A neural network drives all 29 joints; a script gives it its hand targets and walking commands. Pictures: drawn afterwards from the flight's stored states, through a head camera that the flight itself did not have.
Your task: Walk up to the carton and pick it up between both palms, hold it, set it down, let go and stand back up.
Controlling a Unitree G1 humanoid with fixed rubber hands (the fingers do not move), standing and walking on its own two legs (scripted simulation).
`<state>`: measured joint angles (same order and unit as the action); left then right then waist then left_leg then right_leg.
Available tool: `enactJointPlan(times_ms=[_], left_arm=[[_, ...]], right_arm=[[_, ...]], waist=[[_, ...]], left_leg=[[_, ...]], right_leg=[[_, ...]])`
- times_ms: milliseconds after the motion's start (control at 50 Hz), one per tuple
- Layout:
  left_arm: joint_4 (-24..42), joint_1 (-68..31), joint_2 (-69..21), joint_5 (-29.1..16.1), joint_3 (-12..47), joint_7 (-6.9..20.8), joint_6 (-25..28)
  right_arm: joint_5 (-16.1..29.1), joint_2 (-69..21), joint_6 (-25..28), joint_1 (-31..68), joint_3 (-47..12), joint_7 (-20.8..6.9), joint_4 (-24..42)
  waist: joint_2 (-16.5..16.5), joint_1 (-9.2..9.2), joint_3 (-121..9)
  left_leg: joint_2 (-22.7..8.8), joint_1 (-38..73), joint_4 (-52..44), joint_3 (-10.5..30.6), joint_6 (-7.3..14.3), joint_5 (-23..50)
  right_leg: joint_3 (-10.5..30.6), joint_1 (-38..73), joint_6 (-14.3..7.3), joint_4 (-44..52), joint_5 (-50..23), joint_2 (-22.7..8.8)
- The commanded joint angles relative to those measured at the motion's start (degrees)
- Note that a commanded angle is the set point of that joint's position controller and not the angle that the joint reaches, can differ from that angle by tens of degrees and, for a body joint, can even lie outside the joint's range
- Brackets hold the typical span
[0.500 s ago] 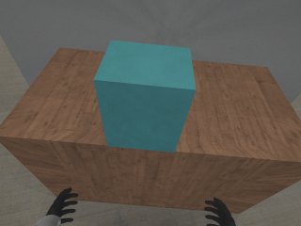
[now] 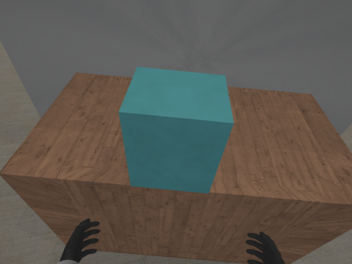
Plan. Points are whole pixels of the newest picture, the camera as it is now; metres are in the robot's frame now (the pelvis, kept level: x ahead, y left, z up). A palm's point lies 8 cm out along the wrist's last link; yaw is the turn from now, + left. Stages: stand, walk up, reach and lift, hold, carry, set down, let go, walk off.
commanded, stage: reach and lift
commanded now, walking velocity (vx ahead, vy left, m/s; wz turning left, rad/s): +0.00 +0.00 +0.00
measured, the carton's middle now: (175, 134) +0.44 +0.02 +0.06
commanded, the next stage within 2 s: none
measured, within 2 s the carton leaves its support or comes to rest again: neither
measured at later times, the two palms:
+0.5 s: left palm (72, 236) +0.19 +0.22 +0.00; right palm (276, 242) +0.19 -0.21 +0.00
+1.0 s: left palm (78, 196) +0.25 +0.22 +0.05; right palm (280, 208) +0.25 -0.21 +0.05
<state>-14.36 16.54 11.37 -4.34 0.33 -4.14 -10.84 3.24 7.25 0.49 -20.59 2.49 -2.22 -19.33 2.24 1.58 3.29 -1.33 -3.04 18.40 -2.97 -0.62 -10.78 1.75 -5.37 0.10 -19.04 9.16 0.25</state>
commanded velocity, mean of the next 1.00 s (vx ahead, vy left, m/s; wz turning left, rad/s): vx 0.00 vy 0.00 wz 0.00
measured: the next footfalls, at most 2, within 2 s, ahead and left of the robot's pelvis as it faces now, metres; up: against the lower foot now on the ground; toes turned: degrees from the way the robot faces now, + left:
none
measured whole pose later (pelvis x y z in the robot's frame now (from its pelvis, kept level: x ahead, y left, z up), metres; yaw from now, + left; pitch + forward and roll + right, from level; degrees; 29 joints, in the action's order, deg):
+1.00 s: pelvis +0.01 +0.00 +0.00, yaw +0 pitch -4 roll +0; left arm 1.2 6.9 11.5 -11.7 -1.0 -5.6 -13.7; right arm 15.6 13.0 -5.0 -9.7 2.9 1.5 -2.9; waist 1.1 1.5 2.2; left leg -1.0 -2.4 17.5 -3.3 -0.3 -11.2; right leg 2.1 -5.1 0.3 -18.9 9.9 0.0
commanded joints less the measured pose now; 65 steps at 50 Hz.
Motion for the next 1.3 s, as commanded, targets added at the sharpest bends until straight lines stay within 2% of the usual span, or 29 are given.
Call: enactJointPlan(times_ms=[0, 200, 400, 660, 780, 920, 1060, 1280], left_arm=[[11.17, -0.68, 4.87, -0.53, -1.82, -0.55, 3.55], [16.23, -0.53, 4.65, -2.55, -0.44, -1.54, 8.57], [20.02, 0.05, 4.67, -3.89, 0.18, -1.21, 11.36], [23.34, -8.13, 4.57, -5.15, -0.32, -1.68, 12.06], [24.54, -13.91, 5.18, -6.11, -1.67, -1.82, 6.93], [27.76, -21.96, 6.18, -7.49, -4.57, -1.39, -1.99], [29.97, -28.47, 6.46, -7.81, -7.51, -0.09, -9.62], [35.53, -36.16, 8.92, -8.26, -11.31, 1.37, -18.03]], right_arm=[[1.66, 7.30, 3.56, 0.30, 2.78, 0.03, 11.05], [4.34, 8.57, 5.68, 0.53, 3.32, -0.78, 16.64], [7.91, 9.49, 6.35, 0.18, 2.68, 0.52, 19.25], [10.06, 9.88, 6.20, 8.22, 3.41, 2.24, 24.08], [11.09, 11.00, 1.98, 14.50, 3.50, 2.80, 25.76], [12.71, 12.99, -4.30, 22.46, 3.44, 3.89, 28.52], [14.37, 15.11, -8.98, 28.84, 3.01, 5.04, 28.60], [17.50, 20.16, -12.06, 40.02, 1.93, 7.05, 30.72]], waist=[[-3.13, 0.36, -2.38], [-2.50, 0.63, -4.02], [-2.99, 0.29, -4.70], [-2.58, 0.14, -4.09], [-1.66, 0.18, -4.66], [-1.15, 0.00, -8.03], [-1.85, -0.49, -11.86], [-1.94, -0.96, -20.70]], left_leg=[[1.43, 0.50, -3.86, -1.16, -1.47, 8.94], [1.33, 0.48, -2.92, 0.01, -1.87, 13.01], [1.37, 1.59, -1.76, 1.11, -2.49, 17.18], [1.11, -0.23, -2.49, 1.80, -1.47, 9.87], [1.22, -0.04, -3.68, 1.71, -0.59, 6.14], [1.50, 2.37, -3.52, 1.19, -0.29, 8.08], [1.50, 5.46, -2.50, 0.77, -0.67, 13.27], [1.88, 7.95, -0.34, 0.37, -1.48, 22.80]], right_leg=[[-1.31, -0.57, -1.51, 5.46, -3.58, 0.96], [-0.47, -0.13, -1.93, 4.84, -6.52, 1.19], [0.50, 0.67, -2.33, 4.98, -9.67, 1.16], [1.66, -0.51, -2.48, 4.88, -4.16, 0.38], [1.99, -1.30, -2.05, 4.94, -1.57, 0.03], [1.60, -1.97, -1.21, 4.73, -3.65, 0.26], [0.59, -1.61, -0.75, 4.36, -8.27, 1.07], [-0.74, 2.44, 0.34, 2.54, -20.93, 2.46]])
